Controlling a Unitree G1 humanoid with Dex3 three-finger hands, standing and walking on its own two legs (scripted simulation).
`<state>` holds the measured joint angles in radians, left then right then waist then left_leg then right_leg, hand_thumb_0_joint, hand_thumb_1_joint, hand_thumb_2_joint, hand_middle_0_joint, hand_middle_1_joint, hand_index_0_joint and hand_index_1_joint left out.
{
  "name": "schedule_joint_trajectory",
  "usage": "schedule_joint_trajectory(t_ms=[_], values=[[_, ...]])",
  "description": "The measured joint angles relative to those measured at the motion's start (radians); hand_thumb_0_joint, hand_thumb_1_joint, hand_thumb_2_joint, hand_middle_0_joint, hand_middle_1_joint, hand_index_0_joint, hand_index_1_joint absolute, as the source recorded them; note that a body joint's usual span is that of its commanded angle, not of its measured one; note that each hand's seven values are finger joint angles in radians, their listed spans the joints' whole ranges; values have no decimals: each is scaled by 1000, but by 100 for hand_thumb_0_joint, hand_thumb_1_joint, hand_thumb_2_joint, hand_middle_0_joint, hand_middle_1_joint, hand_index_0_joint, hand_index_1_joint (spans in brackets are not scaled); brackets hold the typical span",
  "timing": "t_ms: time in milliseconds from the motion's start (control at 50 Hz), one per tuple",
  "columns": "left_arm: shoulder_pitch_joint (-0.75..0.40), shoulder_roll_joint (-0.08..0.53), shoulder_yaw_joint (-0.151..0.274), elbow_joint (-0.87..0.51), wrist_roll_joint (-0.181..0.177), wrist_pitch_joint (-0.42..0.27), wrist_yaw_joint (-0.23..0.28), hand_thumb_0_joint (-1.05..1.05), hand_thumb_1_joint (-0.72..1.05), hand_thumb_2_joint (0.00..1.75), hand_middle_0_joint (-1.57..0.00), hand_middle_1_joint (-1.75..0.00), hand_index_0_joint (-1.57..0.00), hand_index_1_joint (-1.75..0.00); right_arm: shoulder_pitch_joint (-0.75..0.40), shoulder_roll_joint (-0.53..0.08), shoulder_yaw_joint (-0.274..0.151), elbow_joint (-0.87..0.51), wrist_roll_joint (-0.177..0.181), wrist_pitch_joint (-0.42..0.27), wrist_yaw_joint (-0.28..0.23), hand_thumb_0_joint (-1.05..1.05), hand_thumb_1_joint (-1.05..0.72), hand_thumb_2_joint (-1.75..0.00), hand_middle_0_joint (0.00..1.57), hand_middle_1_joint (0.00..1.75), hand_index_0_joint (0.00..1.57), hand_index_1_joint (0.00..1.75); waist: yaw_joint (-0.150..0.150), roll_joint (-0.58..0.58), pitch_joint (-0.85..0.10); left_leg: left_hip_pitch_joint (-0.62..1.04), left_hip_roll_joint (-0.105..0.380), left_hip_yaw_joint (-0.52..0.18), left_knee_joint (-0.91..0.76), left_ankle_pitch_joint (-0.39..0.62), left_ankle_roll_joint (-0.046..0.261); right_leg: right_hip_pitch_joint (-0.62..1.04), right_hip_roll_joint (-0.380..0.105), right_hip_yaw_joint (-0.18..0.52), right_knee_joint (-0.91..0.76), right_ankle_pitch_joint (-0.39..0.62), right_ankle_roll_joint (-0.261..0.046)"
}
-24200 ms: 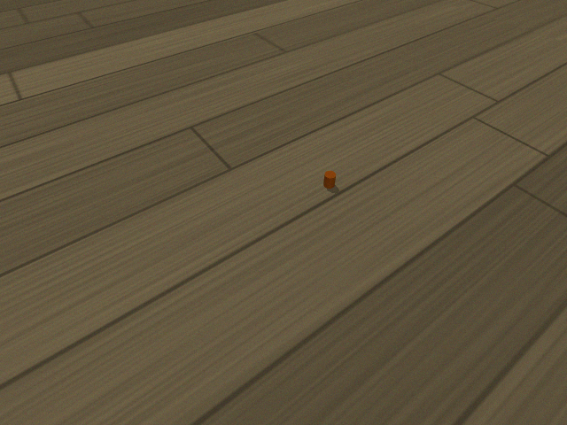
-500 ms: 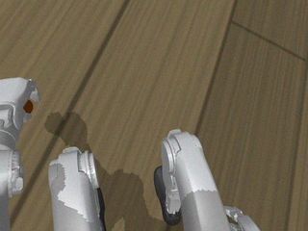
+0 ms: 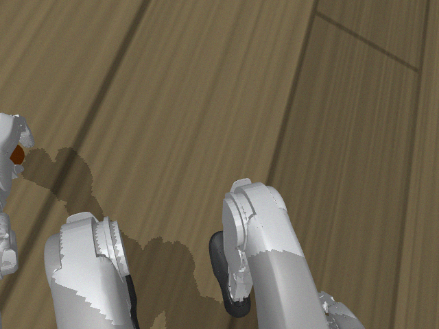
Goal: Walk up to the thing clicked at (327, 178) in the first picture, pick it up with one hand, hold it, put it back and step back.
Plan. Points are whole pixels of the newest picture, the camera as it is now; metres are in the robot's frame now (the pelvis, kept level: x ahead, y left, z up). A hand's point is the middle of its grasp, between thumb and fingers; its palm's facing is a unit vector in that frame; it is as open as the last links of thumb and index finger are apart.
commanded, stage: rest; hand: left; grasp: from above
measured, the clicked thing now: out of the picture +0.45 +0.32 -0.21
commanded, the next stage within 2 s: open in 1.32 s
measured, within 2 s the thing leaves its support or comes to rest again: rests again in 1.06 s
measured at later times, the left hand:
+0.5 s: hand (17, 156) +0.44 +0.30 -0.23, palm faces -0.46 -0.11 -0.88, open 7.1 cm
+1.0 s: hand (20, 160) +0.44 +0.30 -0.25, palm faces -0.47 -0.13 -0.87, open 7.1 cm
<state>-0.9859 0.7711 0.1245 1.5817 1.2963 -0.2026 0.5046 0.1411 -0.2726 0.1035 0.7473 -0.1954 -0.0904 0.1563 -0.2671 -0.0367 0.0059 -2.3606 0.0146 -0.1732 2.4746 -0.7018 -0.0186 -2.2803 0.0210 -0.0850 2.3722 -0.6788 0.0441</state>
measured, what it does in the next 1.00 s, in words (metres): stands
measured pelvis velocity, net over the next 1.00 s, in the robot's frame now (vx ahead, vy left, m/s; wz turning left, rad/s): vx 0.00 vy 0.00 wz -0.06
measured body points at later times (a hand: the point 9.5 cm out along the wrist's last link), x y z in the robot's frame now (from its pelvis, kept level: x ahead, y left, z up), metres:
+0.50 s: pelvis +0.00 +0.00 -0.01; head +0.27 +0.09 +0.34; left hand +0.46 +0.30 -0.18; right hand +0.05 -0.26 -0.10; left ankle +0.07 +0.13 -0.28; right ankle +0.10 -0.12 -0.28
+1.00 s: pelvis +0.00 +0.00 -0.02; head +0.27 +0.10 +0.33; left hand +0.46 +0.30 -0.20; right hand +0.05 -0.26 -0.09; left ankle +0.07 +0.13 -0.28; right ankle +0.10 -0.12 -0.28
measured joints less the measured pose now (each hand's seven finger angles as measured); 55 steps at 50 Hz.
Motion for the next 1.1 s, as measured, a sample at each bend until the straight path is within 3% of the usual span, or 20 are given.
schedule_joint_trajectory(t_ms=[580, 680, 740, 1100], values=[[-13, 83, 18, 89, 6, -15, 90, -5, 11, 69, -59, -87, -93, -85, -37, -24, 69, -9, -56, -72, 60, 0, -91, -90, 20, 30, 20, 30, -43, -41, 70, -4, 2, -49, 71, -34, -8, 3, 16, -36, 38, -10, 6], [-17, 90, 10, 110, -1, -10, 93, -5, 11, 69, -59, -87, -93, -84, -47, -26, 81, -9, -62, -81, 71, 0, -91, -90, 20, 30, 20, 30, -48, -45, 79, 0, 4, -54, 74, -36, -6, 9, 19, -39, 36, -9, 9], [-16, 99, 27, 117, -3, -15, 100, -5, 11, 69, -59, -87, -93, -84, -50, -30, 88, -16, -62, -87, 75, 0, -92, -90, 20, 30, 20, 30, -52, -47, 85, 1, 4, -57, 76, -35, -5, 12, 20, -42, 35, -7, 10], [-29, 159, 30, 174, 15, -33, 129, -5, 11, 69, -59, -87, -93, -82, -58, -50, 121, -27, -83, -116, 92, 0, -92, -90, 20, 30, 20, 30, -75, -73, 117, 4, 4, -75, 95, -29, 1, 26, 28, -56, 34, 6, 18]])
